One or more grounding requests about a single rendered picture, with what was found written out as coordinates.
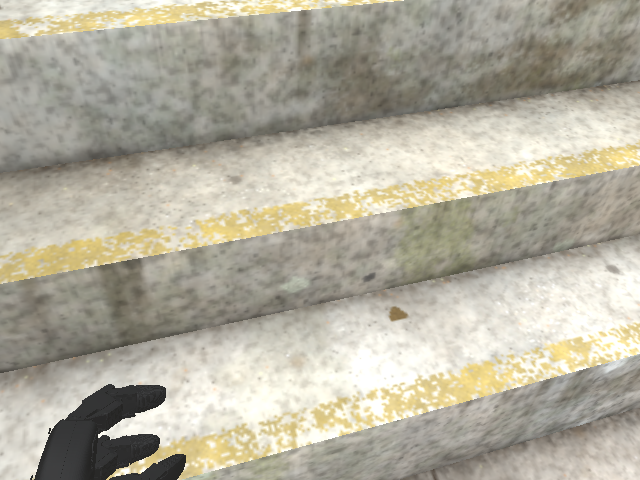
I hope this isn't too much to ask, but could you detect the robot left hand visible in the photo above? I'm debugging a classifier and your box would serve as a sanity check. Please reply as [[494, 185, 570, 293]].
[[30, 384, 186, 480]]

